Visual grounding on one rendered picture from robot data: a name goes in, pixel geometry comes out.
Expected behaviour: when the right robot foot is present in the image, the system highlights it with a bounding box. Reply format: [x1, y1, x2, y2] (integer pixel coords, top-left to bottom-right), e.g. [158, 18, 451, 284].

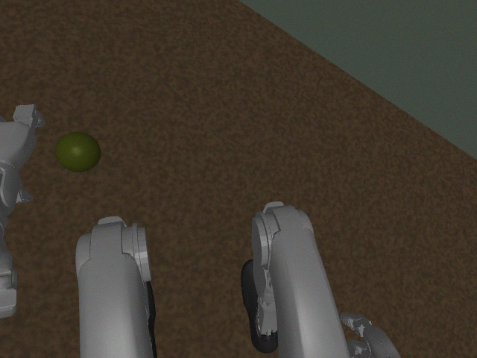
[241, 259, 278, 354]

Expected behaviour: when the ball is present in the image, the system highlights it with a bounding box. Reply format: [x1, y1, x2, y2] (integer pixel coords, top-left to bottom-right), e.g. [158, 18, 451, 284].
[55, 132, 101, 172]

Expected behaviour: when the right robot hand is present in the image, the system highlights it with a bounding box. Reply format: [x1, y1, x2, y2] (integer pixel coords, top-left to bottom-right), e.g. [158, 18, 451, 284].
[340, 313, 401, 358]

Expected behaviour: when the left robot hand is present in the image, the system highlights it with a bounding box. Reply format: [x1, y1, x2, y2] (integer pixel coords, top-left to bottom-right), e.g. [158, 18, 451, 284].
[0, 104, 45, 204]

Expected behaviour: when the left robot arm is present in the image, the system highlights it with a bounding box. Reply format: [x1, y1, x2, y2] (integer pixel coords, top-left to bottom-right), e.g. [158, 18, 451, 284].
[0, 163, 20, 318]

